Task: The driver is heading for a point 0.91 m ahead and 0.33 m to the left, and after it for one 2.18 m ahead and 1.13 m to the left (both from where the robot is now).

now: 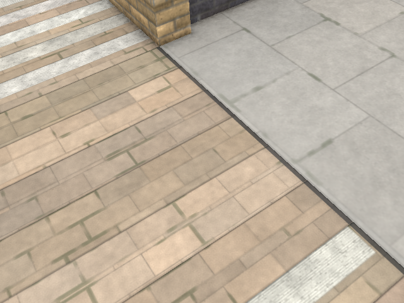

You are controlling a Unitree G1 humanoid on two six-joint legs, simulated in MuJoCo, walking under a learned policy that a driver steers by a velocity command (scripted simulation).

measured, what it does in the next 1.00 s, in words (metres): walks ahead, turning left: left foot, then right foot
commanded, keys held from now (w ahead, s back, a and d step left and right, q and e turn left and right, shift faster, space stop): w+shift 0.08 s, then w+q+shift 0.92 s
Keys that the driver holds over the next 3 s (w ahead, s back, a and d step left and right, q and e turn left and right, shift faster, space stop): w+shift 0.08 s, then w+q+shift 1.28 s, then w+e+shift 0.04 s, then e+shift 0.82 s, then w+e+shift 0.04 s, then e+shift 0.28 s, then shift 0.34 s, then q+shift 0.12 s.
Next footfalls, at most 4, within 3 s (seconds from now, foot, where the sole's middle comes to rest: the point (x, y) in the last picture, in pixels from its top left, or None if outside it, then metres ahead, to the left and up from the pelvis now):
0.42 left None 0.43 0.02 -0.76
0.86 right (208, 193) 0.91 0.00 -0.76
1.32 left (106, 165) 1.09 0.42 -0.76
1.72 right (52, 121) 1.37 0.71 -0.76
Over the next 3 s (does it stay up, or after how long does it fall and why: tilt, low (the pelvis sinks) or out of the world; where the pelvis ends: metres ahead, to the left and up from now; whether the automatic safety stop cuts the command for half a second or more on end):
stays up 1.35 0.72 0.01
